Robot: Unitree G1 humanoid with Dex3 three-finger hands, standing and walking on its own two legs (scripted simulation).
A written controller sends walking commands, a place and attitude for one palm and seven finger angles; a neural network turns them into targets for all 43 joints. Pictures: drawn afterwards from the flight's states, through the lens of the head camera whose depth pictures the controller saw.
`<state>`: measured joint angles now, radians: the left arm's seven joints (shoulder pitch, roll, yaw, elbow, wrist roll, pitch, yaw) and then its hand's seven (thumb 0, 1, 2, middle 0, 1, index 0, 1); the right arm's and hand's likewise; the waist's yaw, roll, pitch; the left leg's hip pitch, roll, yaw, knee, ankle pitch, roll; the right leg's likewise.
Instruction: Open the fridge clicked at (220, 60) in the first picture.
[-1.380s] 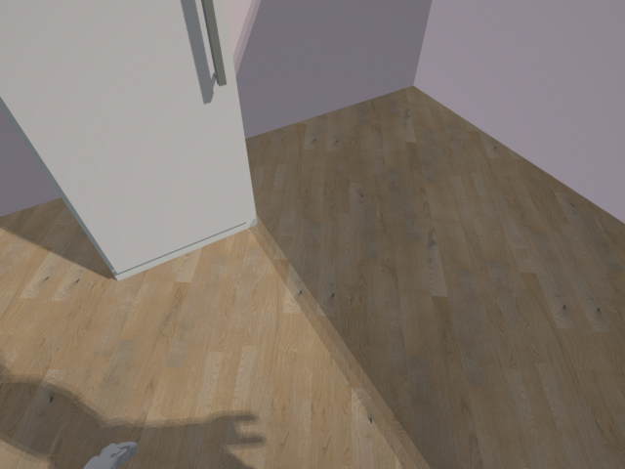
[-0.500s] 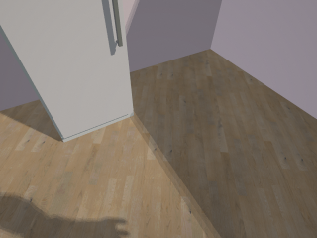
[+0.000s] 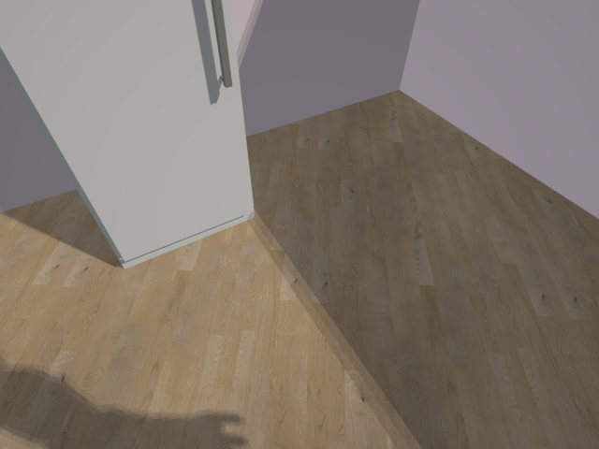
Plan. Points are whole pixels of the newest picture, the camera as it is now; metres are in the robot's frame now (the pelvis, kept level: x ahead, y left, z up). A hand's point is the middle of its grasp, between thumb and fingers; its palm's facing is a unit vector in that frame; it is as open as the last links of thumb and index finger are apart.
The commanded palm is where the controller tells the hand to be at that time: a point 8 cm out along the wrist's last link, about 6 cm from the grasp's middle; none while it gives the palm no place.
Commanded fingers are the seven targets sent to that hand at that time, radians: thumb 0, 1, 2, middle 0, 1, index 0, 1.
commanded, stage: look at it before walking up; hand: right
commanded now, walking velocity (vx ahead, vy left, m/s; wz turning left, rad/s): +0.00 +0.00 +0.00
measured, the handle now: (216, 19) +1.11 +0.30 +0.12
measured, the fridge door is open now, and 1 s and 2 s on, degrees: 0 0 0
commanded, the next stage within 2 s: walk to a spot facing it in 0.26 s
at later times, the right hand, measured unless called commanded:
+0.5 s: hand out of the picture +0.07 -0.24 -0.16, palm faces -0.02 +0.95 -0.31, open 7.4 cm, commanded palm none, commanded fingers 0.00 -0.90 -0.90 0.20 0.30 0.20 0.30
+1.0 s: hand (438, 420) +0.22 -0.22 -0.19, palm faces -0.05 +0.99 -0.12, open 7.4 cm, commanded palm none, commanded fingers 0.00 -0.90 -0.90 0.20 0.30 0.20 0.30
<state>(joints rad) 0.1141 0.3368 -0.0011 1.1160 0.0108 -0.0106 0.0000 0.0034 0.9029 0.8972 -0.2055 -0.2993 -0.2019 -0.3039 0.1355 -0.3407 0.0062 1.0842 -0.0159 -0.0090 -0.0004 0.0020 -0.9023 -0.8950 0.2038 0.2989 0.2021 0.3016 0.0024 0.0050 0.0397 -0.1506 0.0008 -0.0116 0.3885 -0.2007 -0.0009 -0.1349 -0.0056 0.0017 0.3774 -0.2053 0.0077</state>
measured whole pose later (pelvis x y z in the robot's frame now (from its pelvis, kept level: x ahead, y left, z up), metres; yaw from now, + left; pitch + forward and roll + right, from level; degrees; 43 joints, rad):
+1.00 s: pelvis +0.17 -0.05 -0.01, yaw +3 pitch +0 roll +2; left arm 0.53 0.07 -0.01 1.20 0.02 -0.09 0.05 0.00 0.90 0.90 -0.20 -0.30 -0.20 -0.30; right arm 0.21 -0.18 -0.05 1.06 -0.03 0.00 0.02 0.00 -0.91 -0.90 0.20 0.30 0.20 0.30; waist 0.02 0.02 0.08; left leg -0.62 0.06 0.11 0.96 -0.19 0.03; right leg 0.14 0.00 -0.15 0.25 -0.39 -0.04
